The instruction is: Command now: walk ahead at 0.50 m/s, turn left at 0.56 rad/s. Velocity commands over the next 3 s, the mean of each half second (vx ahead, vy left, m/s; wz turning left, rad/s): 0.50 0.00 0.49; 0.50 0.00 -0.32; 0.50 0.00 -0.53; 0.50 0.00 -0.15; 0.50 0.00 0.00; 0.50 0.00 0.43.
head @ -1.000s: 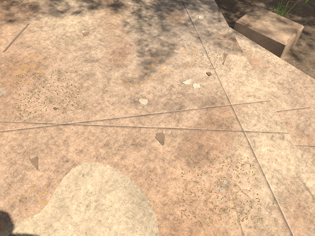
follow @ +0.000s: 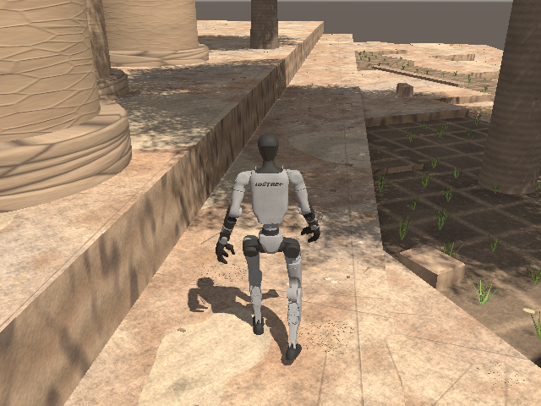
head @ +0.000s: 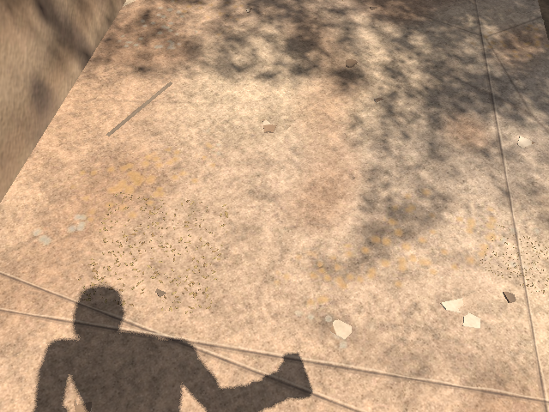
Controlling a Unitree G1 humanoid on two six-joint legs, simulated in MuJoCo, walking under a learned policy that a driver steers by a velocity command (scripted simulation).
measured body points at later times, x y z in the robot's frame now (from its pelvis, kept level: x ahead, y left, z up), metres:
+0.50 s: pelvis +0.30 -0.01 +0.01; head +0.32 -0.01 +0.46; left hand +0.44 +0.28 -0.07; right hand +0.40 -0.29 -0.11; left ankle +0.12 +0.07 -0.69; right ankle +0.43 -0.09 -0.71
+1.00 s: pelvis +0.56 +0.06 +0.02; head +0.58 +0.07 +0.47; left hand +0.56 +0.35 -0.11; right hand +0.79 -0.17 -0.04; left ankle +0.62 +0.18 -0.71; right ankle +0.44 -0.08 -0.66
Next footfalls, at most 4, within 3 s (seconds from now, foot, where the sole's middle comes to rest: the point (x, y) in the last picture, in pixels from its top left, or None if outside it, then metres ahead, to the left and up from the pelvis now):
0.46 right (322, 402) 0.47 -0.08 -0.75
0.92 left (215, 321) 0.66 0.18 -0.75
1.42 right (329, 240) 0.91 -0.12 -0.75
1.96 left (288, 147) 1.27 0.00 -0.75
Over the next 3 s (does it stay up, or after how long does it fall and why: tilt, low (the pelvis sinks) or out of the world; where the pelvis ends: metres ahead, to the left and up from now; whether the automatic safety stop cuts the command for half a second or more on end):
stays up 1.63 -0.22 0.00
